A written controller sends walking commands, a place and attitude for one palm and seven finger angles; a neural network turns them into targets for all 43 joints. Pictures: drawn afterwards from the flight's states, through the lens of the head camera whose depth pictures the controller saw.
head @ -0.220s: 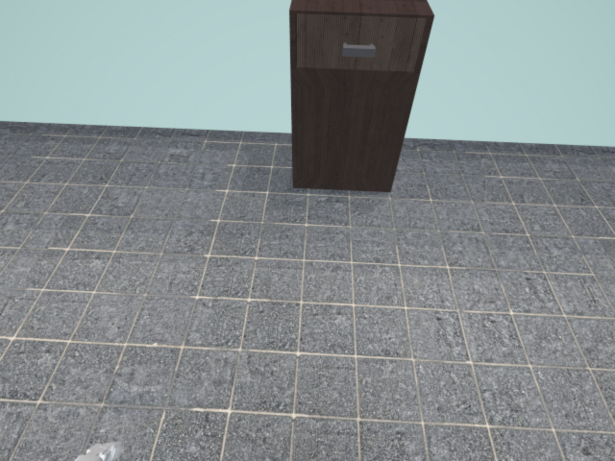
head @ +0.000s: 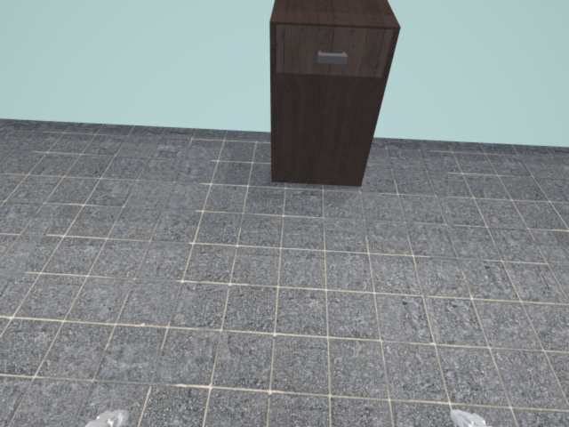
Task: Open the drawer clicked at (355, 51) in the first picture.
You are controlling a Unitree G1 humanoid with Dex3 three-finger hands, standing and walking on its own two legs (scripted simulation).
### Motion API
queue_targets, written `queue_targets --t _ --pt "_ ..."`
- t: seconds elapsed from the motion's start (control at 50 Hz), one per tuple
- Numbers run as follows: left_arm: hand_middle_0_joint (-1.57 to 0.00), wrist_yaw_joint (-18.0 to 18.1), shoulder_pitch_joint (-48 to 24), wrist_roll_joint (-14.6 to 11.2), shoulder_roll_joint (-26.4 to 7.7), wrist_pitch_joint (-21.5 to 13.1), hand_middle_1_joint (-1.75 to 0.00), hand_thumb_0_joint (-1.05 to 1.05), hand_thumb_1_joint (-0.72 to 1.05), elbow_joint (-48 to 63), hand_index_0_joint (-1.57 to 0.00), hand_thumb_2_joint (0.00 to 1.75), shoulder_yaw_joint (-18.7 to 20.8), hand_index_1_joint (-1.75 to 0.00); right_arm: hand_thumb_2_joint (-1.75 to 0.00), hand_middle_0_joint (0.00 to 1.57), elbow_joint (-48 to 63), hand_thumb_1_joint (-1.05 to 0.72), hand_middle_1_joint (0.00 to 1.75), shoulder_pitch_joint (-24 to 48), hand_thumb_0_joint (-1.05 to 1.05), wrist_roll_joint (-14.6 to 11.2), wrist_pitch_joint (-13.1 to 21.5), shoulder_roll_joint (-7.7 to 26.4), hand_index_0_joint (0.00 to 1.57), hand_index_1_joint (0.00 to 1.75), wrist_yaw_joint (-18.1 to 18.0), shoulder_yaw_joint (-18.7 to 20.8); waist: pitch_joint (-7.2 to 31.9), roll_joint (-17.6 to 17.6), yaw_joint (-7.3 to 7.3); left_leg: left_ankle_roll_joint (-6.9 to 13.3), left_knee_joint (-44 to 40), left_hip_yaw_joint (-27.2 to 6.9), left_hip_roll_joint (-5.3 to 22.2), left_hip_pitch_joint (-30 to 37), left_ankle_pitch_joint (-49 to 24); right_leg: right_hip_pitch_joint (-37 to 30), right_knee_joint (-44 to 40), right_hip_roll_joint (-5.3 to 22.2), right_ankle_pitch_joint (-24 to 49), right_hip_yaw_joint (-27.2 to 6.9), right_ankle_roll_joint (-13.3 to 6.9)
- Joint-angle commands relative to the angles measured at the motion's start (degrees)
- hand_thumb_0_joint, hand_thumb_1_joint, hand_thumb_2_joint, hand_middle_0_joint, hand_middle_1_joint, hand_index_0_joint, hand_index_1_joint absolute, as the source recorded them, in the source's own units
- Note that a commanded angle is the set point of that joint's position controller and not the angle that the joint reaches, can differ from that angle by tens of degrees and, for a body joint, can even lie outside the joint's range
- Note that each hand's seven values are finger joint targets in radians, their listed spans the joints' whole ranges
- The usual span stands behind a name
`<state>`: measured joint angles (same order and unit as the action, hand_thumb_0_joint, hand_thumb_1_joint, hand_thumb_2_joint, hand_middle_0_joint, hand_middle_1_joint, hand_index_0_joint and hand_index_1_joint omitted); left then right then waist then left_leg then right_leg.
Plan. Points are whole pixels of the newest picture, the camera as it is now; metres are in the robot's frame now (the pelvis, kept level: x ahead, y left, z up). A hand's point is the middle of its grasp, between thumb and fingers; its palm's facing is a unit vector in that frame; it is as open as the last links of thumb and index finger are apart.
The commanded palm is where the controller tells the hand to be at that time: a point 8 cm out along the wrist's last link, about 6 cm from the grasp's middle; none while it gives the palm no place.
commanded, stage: stand and wait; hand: left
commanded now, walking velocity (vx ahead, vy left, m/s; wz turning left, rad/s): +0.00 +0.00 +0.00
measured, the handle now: (331, 55) +1.40 -0.10 -0.07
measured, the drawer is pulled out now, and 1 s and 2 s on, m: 0.00 0.00 0.00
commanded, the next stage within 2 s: look at it before walking up in 0.60 s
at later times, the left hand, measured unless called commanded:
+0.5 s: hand out of the picture +0.05 +0.24 -0.15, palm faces -0.03 -0.94 -0.34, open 7.4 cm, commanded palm none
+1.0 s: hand out of the picture +0.05 +0.23 -0.15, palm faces -0.04 -0.94 -0.33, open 7.4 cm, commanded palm none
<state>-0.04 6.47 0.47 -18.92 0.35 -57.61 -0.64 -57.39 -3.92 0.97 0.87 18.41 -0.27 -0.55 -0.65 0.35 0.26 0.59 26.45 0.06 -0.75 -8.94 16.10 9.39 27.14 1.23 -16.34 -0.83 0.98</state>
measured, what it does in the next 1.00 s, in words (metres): stands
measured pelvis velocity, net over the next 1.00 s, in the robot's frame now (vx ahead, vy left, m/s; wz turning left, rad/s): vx -0.03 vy -0.01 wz -0.01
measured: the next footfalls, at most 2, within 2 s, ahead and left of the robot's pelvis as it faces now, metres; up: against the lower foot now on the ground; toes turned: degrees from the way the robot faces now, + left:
none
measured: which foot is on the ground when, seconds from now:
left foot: down 0.00-1.00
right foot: down 0.00-1.00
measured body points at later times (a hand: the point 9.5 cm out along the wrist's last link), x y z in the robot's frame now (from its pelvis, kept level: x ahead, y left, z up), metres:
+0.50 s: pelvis -0.02 -0.01 +0.00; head -0.02 -0.01 +0.45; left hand +0.05 +0.29 -0.13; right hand +0.05 -0.31 -0.13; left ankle -0.02 +0.11 -0.74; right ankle -0.02 -0.13 -0.74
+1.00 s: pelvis -0.03 -0.01 +0.01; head -0.03 -0.01 +0.46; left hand +0.05 +0.28 -0.13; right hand +0.04 -0.31 -0.13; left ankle -0.02 +0.11 -0.74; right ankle -0.02 -0.13 -0.74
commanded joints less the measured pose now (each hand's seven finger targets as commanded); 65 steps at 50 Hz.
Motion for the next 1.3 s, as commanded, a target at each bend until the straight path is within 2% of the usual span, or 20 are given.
queue_targets --t 0.0,0.08,0.16,0.34,0.5,0.62,0.72,0.84,0.98,1.06,1.28 --pt "-0.20 0.96 -1.80 0.19 -12.24 -1.51 -0.30 0.00 0.90 3.68 -0.20 0.90 2.86 -0.30 -0.90 0.20 2.96 -0.90 0.30 2.25 0.00 -0.14 1.24 12.46 0.20 0.30 -0.75 3.33 4.69 -0.16 -0.37 1.74 -4.11 -4.86 6.82 1.80 -18.33 -1.06 -3.49 5.13 16.30 -3.92 -2.77" --pt "-0.20 0.91 -1.56 0.16 -12.26 -1.51 -0.30 0.00 0.90 3.04 -0.20 0.90 2.86 -0.30 -0.90 0.20 2.25 -0.90 0.30 2.46 0.00 -0.20 1.23 12.41 0.20 0.30 -0.76 3.26 4.04 -1.03 -0.23 1.62 -4.83 -4.73 6.89 1.92 -17.01 -0.89 -4.32 5.19 15.46 -4.12 -2.73" --pt "-0.20 0.86 -1.13 0.15 -12.38 -1.68 -0.30 0.00 0.90 2.20 -0.20 0.90 2.91 -0.30 -0.90 0.20 1.27 -0.90 0.30 2.02 0.00 -0.36 1.16 12.35 0.20 0.30 -0.73 3.12 4.05 0.10 -0.19 1.47 -5.19 -4.81 6.98 1.88 -15.73 -1.37 -5.29 5.42 15.38 -4.68 -2.93" --pt "-0.20 0.78 -0.88 0.00 -12.64 -1.80 -0.30 0.00 0.90 0.19 -0.20 0.90 2.64 -0.30 -0.90 0.20 -1.05 -0.90 0.30 0.94 0.00 -0.43 1.16 12.78 0.20 0.30 -0.62 2.81 3.43 0.14 -0.23 1.14 -6.67 -5.01 7.14 1.80 -12.97 -1.47 -6.94 5.57 13.49 -5.47 -2.98" --pt "-0.20 0.71 -0.71 0.05 -12.61 -1.70 -0.30 0.00 0.90 -0.71 -0.20 0.90 2.47 -0.30 -0.90 0.20 -2.26 -0.90 0.30 0.32 0.00 -0.44 1.09 12.80 0.20 0.30 -0.48 2.67 1.36 -0.17 -0.03 1.09 -8.09 -5.27 7.23 0.82 -9.39 0.05 -8.52 5.45 8.62 -5.84 -2.84" --pt "-0.20 0.67 -0.83 0.12 -12.57 -1.77 -0.30 0.00 0.90 -0.79 -0.20 0.90 2.44 -0.30 -0.90 0.20 -2.70 -0.90 0.30 -0.24 0.00 -0.41 1.10 12.76 0.20 0.30 -0.38 2.70 1.45 0.38 -0.26 0.94 -8.40 -5.56 7.11 0.74 -8.24 0.70 -9.14 5.29 6.58 -6.54 -2.90" --pt "-0.20 0.70 -0.79 0.15 -12.46 -1.83 -0.30 0.00 0.90 -0.72 -0.20 0.90 2.45 -0.30 -0.90 0.20 -2.79 -0.90 0.30 -0.45 0.00 -0.42 1.20 12.67 0.20 0.30 -0.38 2.68 1.74 -0.11 -0.26 0.91 -8.38 -5.47 7.36 0.85 -9.49 0.37 -8.98 5.31 8.20 -6.37 -2.91" --pt "-0.20 0.64 -0.68 0.20 -12.25 -1.75 -0.30 0.00 0.90 -0.82 -0.20 0.90 2.46 -0.30 -0.90 0.20 -2.88 -0.90 0.30 -0.42 0.00 -0.46 1.18 12.59 0.20 0.30 -0.36 2.67 0.72 -0.20 -0.19 0.92 -8.92 -5.67 7.36 0.34 -8.07 1.02 -9.37 5.08 6.59 -6.41 -2.71" --pt "-0.20 0.65 -0.18 0.22 -12.26 -1.91 -0.30 0.00 0.90 -0.95 -0.20 0.90 2.46 -0.30 -0.90 0.20 -2.86 -0.90 0.30 -0.58 0.00 -0.52 1.17 12.60 0.20 0.30 -0.33 2.66 2.15 -0.16 -0.26 0.89 -8.40 -5.48 7.46 1.28 -9.36 0.51 -9.36 5.34 8.17 -6.39 -2.81" --pt "-0.20 0.65 -0.04 0.23 -12.24 -1.88 -0.30 0.00 0.90 -1.08 -0.20 0.90 2.34 -0.30 -0.90 0.20 -2.93 -0.90 0.30 -0.58 0.00 -0.60 1.10 12.65 0.20 0.30 -0.32 2.68 1.29 -0.13 -0.22 0.91 -8.61 -5.59 7.49 1.18 -9.14 0.98 -9.54 5.26 7.98 -6.34 -2.75" --pt "-0.20 0.64 0.06 0.25 -12.31 -1.86 -0.30 0.00 0.90 -1.47 -0.20 0.90 2.34 -0.30 -0.90 0.20 -3.16 -0.90 0.30 -0.26 0.00 -0.61 1.16 12.73 0.20 0.30 -0.35 2.60 1.97 -0.34 -0.19 0.91 -8.90 -5.65 7.66 1.77 -10.26 0.09 -9.30 5.27 9.49 -5.99 -2.61"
